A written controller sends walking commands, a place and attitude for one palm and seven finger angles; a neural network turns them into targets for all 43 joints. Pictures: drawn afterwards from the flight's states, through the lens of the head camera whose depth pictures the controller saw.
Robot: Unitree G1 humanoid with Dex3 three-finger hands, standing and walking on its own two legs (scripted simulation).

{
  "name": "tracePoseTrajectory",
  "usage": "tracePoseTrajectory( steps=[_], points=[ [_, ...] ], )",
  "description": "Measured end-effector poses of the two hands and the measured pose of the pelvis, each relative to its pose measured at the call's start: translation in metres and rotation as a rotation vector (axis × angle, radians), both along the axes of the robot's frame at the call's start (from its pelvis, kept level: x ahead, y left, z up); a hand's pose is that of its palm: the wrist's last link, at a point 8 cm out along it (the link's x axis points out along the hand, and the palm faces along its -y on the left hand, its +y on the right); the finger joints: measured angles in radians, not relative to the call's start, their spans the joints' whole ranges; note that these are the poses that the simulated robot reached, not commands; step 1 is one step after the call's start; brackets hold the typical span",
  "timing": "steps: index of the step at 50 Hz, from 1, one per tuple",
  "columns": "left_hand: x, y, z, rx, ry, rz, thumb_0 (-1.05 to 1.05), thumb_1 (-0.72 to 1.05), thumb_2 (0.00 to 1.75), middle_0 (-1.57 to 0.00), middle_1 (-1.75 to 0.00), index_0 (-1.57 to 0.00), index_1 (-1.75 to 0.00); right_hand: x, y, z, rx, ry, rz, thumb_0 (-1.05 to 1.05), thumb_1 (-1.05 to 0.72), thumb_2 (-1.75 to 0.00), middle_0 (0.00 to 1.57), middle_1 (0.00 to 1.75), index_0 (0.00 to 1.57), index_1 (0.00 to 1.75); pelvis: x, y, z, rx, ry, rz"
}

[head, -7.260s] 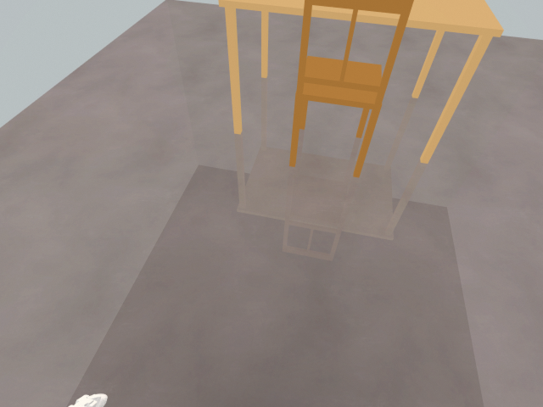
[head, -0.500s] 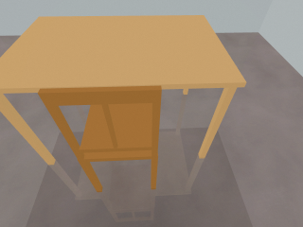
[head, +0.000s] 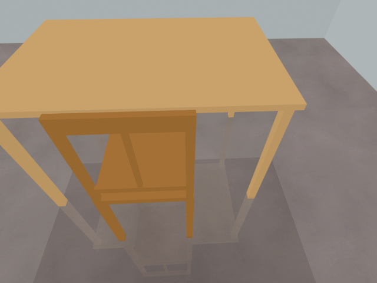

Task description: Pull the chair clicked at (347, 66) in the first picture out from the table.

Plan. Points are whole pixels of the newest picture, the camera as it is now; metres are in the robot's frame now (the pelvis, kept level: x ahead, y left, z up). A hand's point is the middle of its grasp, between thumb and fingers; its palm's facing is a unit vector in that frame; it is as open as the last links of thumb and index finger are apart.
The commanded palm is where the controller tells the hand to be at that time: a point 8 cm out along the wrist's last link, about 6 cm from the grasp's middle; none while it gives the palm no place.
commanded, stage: come to a stop and stand still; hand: left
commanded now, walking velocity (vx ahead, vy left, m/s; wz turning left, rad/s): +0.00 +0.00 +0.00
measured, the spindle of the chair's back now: (133, 162) +0.47 +0.20 -0.10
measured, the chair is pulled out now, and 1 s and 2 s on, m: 0.00 0.00 0.00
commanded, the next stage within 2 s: look again from close up in 0.70 s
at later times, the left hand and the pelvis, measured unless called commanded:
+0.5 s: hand out of the picture +0.00 +0.15 -0.18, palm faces +0.03 -0.98 -0.19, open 7.4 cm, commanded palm none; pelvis +0.02 -0.01 +0.00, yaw -1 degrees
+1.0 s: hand out of the picture +0.03 +0.18 -0.19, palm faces -0.02 -0.98 -0.21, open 7.4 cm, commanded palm none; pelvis +0.02 +0.01 -0.01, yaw -2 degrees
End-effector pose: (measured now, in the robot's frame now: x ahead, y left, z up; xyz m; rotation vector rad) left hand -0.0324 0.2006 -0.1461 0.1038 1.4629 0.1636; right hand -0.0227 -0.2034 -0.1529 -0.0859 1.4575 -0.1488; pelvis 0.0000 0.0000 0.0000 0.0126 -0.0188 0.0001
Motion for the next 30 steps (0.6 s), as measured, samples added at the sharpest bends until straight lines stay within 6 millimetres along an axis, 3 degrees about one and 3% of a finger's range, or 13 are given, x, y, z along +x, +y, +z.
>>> tracePoseTrajectory(
  steps=[13, 30],
  points=[
    [0.013, -0.002, 0.001, 0.01, 0.0, -0.004, 0.0, 0.91, 0.9, -0.2, -0.3, -0.2, -0.3, 0.028, -0.019, 0.002, -0.03, -0.032, 0.015, 0.01, -0.92, -0.9, 0.2, 0.3, 0.2, 0.3, 0.014, -0.006, 0.0, 0.005, 0.003, -0.003],
    [0.039, 0.001, 0.001, 0.032, -0.03, -0.019, 0.0, 0.91, 0.9, -0.2, -0.3, -0.2, -0.3, 0.045, -0.028, 0.001, -0.038, -0.04, 0.013, 0.01, -0.92, -0.9, 0.2, 0.3, 0.2, 0.3, 0.028, -0.013, -0.001, 0.006, 0.002, -0.009]
  ],
)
